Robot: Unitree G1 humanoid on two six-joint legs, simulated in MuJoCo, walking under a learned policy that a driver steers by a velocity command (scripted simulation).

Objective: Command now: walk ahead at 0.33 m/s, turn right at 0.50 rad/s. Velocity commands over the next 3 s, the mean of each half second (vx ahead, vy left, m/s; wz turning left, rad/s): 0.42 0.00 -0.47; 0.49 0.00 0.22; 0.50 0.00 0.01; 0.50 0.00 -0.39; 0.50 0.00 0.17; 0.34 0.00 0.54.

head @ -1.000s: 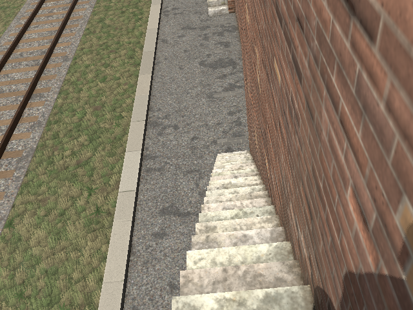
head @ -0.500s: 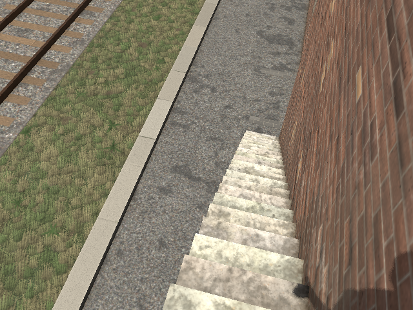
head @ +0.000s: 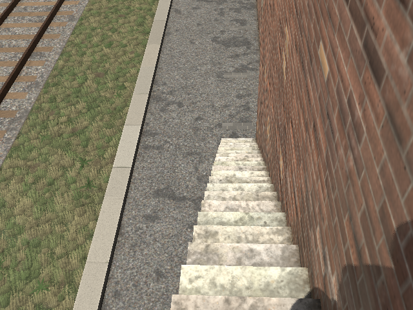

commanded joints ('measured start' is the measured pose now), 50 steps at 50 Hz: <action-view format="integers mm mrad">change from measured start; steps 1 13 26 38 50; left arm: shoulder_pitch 236 -276 600 -117 -9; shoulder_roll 123 162 198 174 26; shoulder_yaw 43 31 54 48 41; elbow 81 -40 282 54 -135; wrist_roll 26 39 78 20 22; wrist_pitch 1 -29 -90 -139 -80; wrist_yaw -7 21 -53 56 20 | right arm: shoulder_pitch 42 584 -266 76 464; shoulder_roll -197 -181 -156 -143 -383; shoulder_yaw -76 -71 -15 -32 -76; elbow -10 117 88 0 193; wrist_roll -3 -44 -3 -41 -36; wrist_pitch -26 -6 40 96 24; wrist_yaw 16 3 -82 -53 10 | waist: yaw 13 -397 325 -141 -87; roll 26 -45 11 -100 560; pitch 28 -113 64 110 -50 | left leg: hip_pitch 194 862 -134 -111 632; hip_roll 194 17 21 13 236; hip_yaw -372 -56 -70 -234 -611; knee -195 -268 173 51 -456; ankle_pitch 416 873 259 779 917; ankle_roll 129 60 1 2 35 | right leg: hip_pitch -141 -596 397 -295 -872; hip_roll -44 -29 -171 -331 -147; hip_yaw -19 90 -132 16 -198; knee -37 339 -513 -482 958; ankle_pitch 214 638 792 -30 45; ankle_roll -16 -10 32 25 62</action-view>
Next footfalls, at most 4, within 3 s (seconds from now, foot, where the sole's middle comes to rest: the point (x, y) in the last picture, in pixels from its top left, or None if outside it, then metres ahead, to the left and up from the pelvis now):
0.28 left None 0.17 0.11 -0.90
0.52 right None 0.28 -0.22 -0.90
0.94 left None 0.39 0.11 -1.09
1.72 right None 0.63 -0.05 -1.29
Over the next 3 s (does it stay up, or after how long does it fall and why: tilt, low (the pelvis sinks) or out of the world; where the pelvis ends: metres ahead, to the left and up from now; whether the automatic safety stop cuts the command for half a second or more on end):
stays up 1.27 0.04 -1.07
